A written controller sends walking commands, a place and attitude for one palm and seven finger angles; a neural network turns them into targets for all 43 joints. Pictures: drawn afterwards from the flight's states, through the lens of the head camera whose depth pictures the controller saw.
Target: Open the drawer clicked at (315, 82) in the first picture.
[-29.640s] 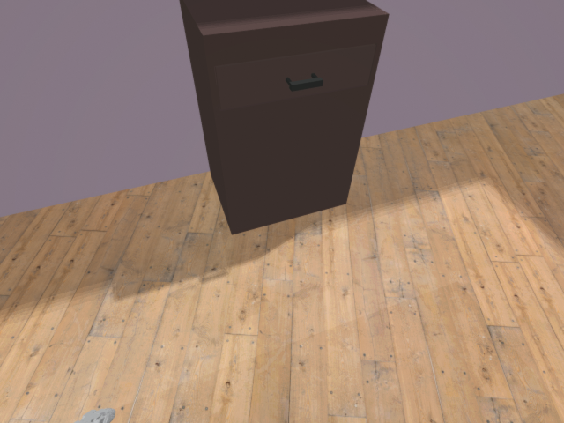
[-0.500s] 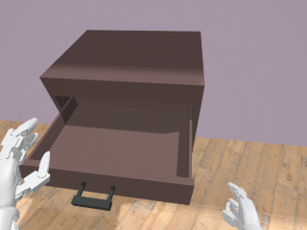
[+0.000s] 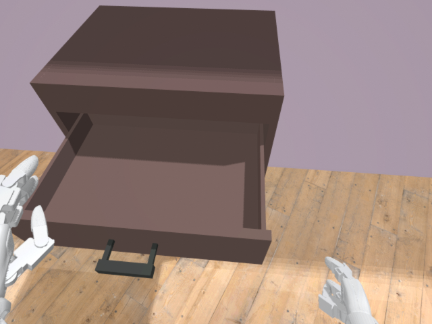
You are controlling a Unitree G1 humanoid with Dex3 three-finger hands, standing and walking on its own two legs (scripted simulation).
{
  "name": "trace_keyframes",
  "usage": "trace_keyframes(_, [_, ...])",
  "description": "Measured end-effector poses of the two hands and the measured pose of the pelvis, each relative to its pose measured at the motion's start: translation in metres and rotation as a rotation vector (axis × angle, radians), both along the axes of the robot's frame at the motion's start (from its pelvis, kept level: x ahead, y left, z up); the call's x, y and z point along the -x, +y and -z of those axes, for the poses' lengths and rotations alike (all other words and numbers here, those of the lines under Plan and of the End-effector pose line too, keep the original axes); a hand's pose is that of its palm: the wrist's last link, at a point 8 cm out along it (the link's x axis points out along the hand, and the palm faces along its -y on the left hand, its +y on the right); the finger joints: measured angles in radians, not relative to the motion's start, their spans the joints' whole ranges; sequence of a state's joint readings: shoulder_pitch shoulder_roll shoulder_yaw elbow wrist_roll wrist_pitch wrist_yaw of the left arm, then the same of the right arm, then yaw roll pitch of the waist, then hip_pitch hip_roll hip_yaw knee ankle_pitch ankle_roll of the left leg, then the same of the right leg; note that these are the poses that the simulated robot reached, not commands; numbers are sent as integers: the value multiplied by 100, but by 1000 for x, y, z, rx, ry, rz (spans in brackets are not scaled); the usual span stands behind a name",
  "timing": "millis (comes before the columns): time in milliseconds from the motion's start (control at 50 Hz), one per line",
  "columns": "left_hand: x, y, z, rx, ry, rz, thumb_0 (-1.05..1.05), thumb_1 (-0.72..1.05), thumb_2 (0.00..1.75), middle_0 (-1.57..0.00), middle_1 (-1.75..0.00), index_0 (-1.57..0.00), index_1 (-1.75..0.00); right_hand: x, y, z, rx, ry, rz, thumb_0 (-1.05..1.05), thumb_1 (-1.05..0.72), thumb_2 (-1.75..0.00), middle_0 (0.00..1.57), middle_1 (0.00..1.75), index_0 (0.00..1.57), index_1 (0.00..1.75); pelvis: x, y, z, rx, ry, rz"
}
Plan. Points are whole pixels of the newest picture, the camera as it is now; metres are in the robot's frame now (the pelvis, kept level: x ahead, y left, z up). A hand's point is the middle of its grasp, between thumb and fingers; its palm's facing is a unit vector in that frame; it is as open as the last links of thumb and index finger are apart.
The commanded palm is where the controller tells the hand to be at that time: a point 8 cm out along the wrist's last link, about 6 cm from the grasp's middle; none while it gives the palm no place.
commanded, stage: step back with the hand held close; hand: left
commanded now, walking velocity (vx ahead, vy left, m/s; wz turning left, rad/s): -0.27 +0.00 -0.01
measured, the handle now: (128, 257) +0.24 +0.20 -0.06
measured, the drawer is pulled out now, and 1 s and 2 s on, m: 0.30 0.30 0.30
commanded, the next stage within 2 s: stop stepping back and stand still in 1.10 s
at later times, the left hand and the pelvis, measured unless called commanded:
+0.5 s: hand (7, 295) +0.13 +0.25 +0.15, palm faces +0.35 -0.83 -0.43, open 7.4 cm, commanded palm +0.07 +0.30 +0.18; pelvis -0.06 +0.01 -0.01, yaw +1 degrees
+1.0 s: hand out of the picture +0.06 +0.18 +0.16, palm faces +0.13 -0.82 -0.55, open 7.4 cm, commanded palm -0.02 +0.25 +0.18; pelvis -0.16 -0.03 -0.01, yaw -2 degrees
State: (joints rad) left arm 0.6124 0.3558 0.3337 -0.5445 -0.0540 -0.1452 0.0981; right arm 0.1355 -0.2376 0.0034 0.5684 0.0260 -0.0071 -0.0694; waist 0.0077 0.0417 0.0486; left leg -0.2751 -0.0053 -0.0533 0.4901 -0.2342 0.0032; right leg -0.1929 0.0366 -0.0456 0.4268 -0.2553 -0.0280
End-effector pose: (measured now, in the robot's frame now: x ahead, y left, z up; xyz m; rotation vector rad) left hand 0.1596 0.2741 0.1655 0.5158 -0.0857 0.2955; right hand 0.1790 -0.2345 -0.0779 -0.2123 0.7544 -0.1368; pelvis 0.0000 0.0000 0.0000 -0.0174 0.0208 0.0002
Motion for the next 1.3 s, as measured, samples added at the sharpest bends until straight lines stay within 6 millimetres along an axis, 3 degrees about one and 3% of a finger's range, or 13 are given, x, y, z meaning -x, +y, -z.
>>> trace_keyframes(120, [12, 8, 1, -28, 34, 59, 1, 88, 89, -21, -30, -21, -30, 17, 3, -3, 33, 24, 46, 1, -90, -90, 20, 30, 20, 30, 11, 12, 2, 0, 16, 1])
trace_keyframes(260, [32, 24, -13, -83, -54, 46, 1, 88, 89, -21, -30, -21, -30, 28, 22, -6, 24, -14, 21, 1, -90, -90, 20, 30, 20, 30, 29, 19, 6, -6, 18, 0])
trace_keyframes(380, [52, 24, -10, -68, -86, 6, 1, 89, 89, -21, -30, -21, -30, 36, 36, -2, -18, -61, -17, 1, -90, -90, 20, 30, 20, 30, 45, 17, 11, -1, 12, -1])
trace_keyframes(520, [68, 16, 1, 18, -131, 5, 1, 88, 89, -21, -30, -21, -30, 57, 29, 4, 22, -21, -39, 1, -90, -90, 21, 30, 21, 30, 57, 16, 15, 18, 16, -26])
trace_keyframes(680, [70, 32, -9, -51, -154, 24, 1, 88, 89, -21, -30, -21, -30, 81, 26, -2, 66, 8, -3, 1, -90, -90, 20, 30, 20, 30, 69, 20, 11, 13, 40, -19])
trace_keyframes(760, [73, 23, -19, -70, -154, 50, 1, 89, 89, -21, -30, -21, -30, 88, 30, -4, 21, -14, -12, 1, -90, -90, 20, 30, 20, 30, 81, 16, 6, 21, 65, 10])
trace_keyframes(860, [83, -8, -13, -58, -106, 126, 1, 89, 90, -21, -30, -20, -30, 101, 24, 2, -29, -41, -35, 1, -90, -90, 20, 30, 20, 30, 108, 0, 8, -1, 83, 51])
trace_keyframes(940, [102, -37, -7, -72, -46, 186, 1, 89, 89, -21, -30, -20, -30, 121, 6, 11, -55, -55, -45, 1, -90, -90, 21, 30, 21, 30, 140, -18, 12, 9, 75, 58])
trace_keyframes(1020, [136, -57, -20, -111, -36, 226, 1, 88, 89, -22, -30, -21, -30, 154, -20, 14, -64, -3, 3, 1, -90, -90, 21, 30, 21, 30, 158, -32, 8, 7, 50, 26])
trace_keyframes(1080, [163, -55, -26, -120, -39, 172, 1, 88, 89, -22, -30, -21, -31, 177, -38, 6, -24, 34, 42, 1, -90, -90, 21, 30, 21, 30, 164, -40, 1, -46, 61, 18])
trace_keyframes(1160, [187, -42, -14, -80, -22, 33, 1, 88, 89, -22, -30, -21, -31, 192, -52, -2, 33, 34, 51, 1, -90, -90, 20, 30, 20, 30, 182, -45, -2, -61, 64, 7])
trace_keyframes(1240, [206, -42, 3, -19, -43, -2, 1, 88, 89, -21, -30, -21, -30, 201, -58, -2, 68, -3, 39, 1, -90, -90, 20, 30, 20, 30, 210, -44, 8, -20, 45, -26])
trace_keyframes(1300, [226, -53, 4, -2, -68, 27, 1, 89, 89, -21, -30, -21, -30, 217, -54, -6, 38, -28, 28, 1, -91, -90, 20, 30, 20, 30, 234, -49, 9, -51, 22, -12])
